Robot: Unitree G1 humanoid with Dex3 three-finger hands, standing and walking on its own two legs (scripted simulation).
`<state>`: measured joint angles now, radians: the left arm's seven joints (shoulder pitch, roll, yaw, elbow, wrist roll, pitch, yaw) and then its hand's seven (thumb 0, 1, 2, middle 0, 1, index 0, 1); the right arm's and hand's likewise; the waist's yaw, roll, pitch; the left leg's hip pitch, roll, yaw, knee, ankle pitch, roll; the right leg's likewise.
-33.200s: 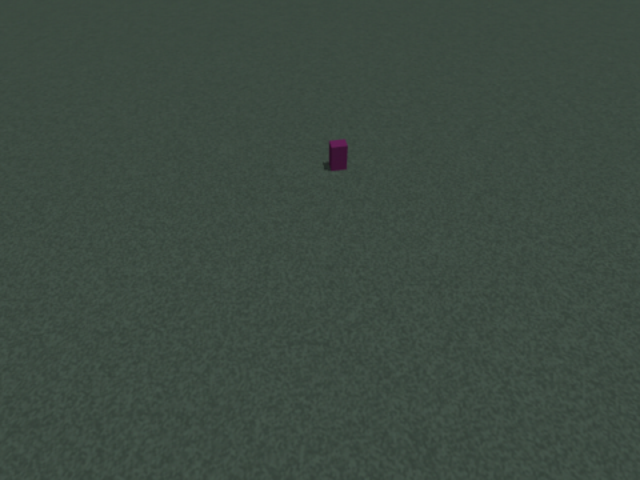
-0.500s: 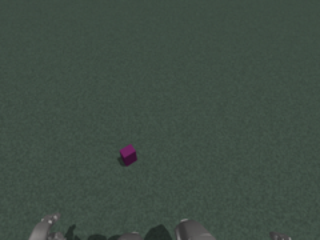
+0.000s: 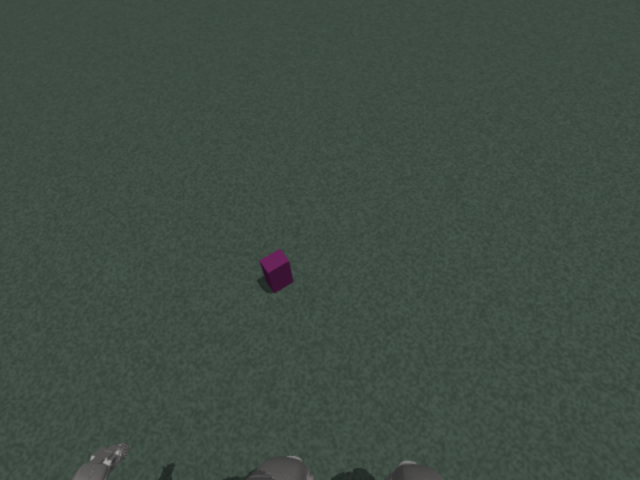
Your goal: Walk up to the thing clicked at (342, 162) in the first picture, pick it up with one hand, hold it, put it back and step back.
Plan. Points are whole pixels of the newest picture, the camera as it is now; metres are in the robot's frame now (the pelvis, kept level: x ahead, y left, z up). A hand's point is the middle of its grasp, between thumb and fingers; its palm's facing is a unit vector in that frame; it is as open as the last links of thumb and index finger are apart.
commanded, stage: step back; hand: left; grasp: from the side
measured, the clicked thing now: (277, 271) +0.78 +0.22 -0.69
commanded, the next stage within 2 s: stand in 1.62 s
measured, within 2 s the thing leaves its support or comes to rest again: neither
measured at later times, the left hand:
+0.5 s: hand out of the picture -0.12 +0.25 -0.15, palm faces -0.06 -0.91 -0.41, open 7.4 cm
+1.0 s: hand out of the picture -0.18 +0.27 -0.14, palm faces +0.02 -0.93 -0.38, open 7.4 cm
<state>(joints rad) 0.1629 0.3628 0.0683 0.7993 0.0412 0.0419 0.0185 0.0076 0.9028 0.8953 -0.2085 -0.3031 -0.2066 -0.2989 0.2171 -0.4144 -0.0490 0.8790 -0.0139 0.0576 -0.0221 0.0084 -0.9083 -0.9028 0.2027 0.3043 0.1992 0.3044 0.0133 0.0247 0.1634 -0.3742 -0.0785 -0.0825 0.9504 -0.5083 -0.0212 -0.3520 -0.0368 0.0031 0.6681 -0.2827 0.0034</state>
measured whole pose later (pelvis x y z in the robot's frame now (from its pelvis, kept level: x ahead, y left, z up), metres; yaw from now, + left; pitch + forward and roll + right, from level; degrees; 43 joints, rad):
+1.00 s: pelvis -0.23 -0.01 +0.01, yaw +1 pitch -3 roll +0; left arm 0.23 0.42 0.07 0.97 0.02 0.01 -0.03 0.01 0.91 0.90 -0.20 -0.30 -0.20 -0.30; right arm 0.26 -0.35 -0.04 0.97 -0.05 -0.02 0.02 0.01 -0.90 -0.90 0.21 0.30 0.20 0.31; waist -0.01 -0.03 0.06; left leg -0.19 0.00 -0.01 0.56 -0.33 0.01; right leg -0.34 -0.02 0.01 0.70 -0.40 -0.01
